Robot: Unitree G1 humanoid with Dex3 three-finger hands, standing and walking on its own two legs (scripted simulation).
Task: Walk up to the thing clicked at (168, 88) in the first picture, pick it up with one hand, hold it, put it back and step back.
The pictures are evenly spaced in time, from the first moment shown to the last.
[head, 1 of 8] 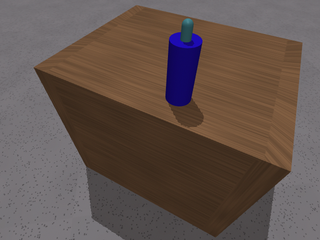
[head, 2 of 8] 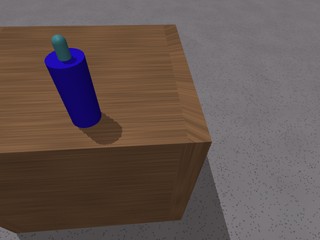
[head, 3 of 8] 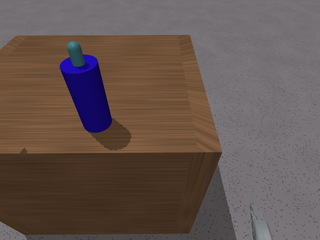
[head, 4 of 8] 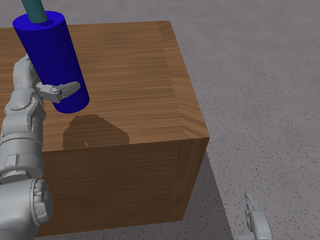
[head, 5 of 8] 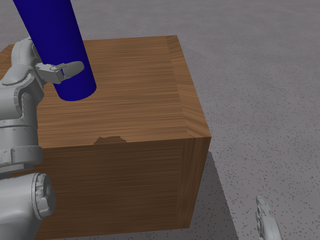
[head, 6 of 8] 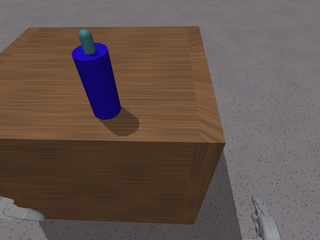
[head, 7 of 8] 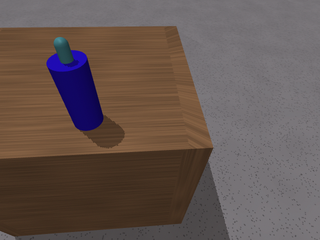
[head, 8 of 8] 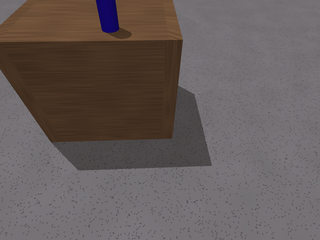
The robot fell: no
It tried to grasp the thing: yes
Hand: left
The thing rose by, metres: 0.27
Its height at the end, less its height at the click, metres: +0.00
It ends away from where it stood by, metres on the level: 0.01
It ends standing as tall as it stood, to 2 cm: yes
